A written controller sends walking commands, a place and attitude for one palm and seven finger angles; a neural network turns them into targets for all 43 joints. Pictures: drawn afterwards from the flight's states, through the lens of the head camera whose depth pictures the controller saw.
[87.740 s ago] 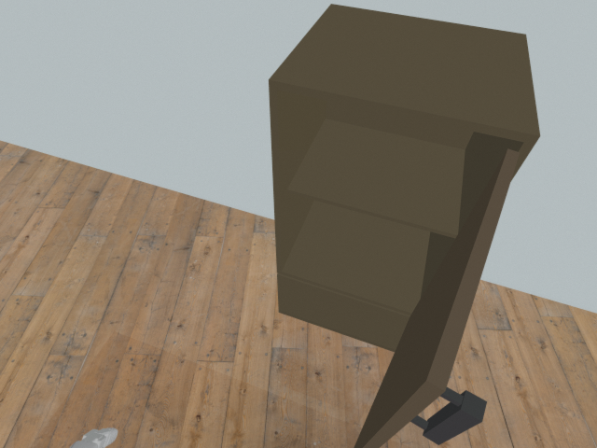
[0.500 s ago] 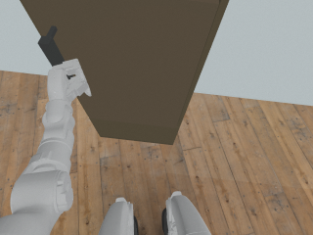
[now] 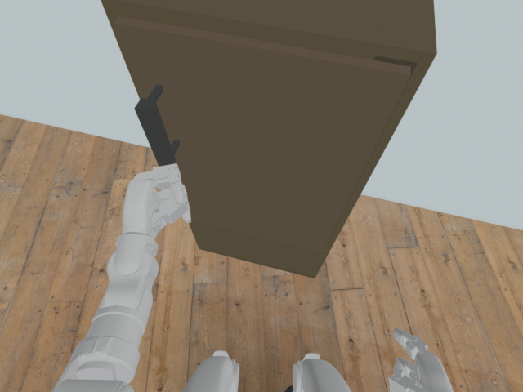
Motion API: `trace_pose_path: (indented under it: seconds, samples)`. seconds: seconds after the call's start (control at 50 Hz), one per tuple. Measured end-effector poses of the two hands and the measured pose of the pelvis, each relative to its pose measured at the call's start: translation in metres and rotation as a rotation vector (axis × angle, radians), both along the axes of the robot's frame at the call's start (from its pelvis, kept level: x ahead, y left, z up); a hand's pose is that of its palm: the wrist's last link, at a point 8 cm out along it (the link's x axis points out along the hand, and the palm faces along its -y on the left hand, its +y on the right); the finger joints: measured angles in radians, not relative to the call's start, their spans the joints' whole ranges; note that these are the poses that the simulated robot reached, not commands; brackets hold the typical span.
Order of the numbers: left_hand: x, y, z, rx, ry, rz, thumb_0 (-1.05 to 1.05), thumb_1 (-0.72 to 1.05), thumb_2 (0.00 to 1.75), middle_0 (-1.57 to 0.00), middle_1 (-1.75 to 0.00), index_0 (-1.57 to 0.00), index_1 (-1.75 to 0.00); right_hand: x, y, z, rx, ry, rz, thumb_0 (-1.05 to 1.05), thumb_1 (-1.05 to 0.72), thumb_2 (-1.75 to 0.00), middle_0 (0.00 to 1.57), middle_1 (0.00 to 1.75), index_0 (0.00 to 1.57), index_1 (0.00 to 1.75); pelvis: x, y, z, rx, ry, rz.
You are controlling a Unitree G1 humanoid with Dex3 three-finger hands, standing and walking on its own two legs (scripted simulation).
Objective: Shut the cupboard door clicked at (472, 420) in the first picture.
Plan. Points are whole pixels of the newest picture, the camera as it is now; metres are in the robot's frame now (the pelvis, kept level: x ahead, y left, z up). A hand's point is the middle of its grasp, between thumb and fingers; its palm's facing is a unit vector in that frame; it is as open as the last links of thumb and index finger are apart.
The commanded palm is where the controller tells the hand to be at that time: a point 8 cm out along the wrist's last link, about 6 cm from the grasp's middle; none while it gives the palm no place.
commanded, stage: draw the hand back to the body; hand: left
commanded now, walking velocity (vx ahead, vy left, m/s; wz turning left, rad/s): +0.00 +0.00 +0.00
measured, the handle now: (162, 129) +0.53 +0.20 +0.04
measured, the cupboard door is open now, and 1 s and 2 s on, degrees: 0 0 0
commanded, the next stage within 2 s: step back with the hand held close in 1.52 s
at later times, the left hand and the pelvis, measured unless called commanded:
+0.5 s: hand (113, 229) +0.29 +0.19 +0.13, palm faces +0.06 -0.99 -0.11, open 3.1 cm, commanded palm +0.25 +0.24 +0.15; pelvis +0.00 +0.00 +0.05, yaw +0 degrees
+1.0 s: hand out of the picture +0.22 +0.26 +0.22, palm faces +0.40 -0.84 -0.36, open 5.0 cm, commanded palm +0.18 +0.30 +0.24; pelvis +0.02 +0.01 +0.09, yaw +1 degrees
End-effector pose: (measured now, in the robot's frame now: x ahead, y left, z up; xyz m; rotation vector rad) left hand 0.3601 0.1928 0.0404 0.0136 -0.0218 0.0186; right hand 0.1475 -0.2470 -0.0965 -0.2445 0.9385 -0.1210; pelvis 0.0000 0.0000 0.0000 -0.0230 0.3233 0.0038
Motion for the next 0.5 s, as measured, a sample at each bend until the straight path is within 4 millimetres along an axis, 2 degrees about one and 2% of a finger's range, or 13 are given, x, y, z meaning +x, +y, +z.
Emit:
trace_pose_path:
  seconds: [0.08,0.2,0.3,0.46,0.5]
  samples:
    - [-0.008,0.005,0.017,0.013,-0.02,0.002,0.02,0.9,0.9,-1.3,-1.5,-1.3,-1.5,0.0,0.005,0.005,0.029,-0.016,-0.02,0.01,-0.9,-0.9,0.2,0.29,0.2,0.3,0.001,-0.001,0.006,0.005,-0.026,-0.011]
    - [-0.037,0.022,0.047,0.026,0.001,0.019,0.02,0.9,0.9,-1.3,-1.5,-1.3,-1.5,-0.012,0.012,0.02,0.066,-0.015,-0.037,0.01,-0.9,-0.9,0.2,0.29,0.2,0.3,0.004,-0.003,0.025,0.01,-0.084,-0.01]
    - [-0.057,0.034,0.063,0.02,0.002,0.031,0.02,0.9,0.9,-1.3,-1.5,-1.3,-1.5,-0.018,0.008,0.032,0.052,-0.03,-0.032,0.01,-0.9,-0.9,0.2,0.3,0.21,0.3,0.003,-0.004,0.035,0.009,-0.126,0.0]
    - [-0.086,0.041,0.09,0.022,-0.02,0.005,0.02,0.9,0.9,-1.27,-1.47,-1.28,-1.47,-0.004,0.001,0.057,0.028,-0.143,-0.03,0.02,-0.9,-0.9,0.2,0.3,0.2,0.3,0.003,-0.003,0.045,0.01,-0.187,0.0]
    - [-0.092,0.046,0.097,0.096,0.009,0.041,0.02,0.9,0.9,-1.25,-1.45,-1.25,-1.44,0.002,0.002,0.064,0.023,-0.165,-0.037,0.02,-0.9,-0.9,0.2,0.3,0.2,0.3,0.004,-0.003,0.05,0.013,-0.207,-0.003]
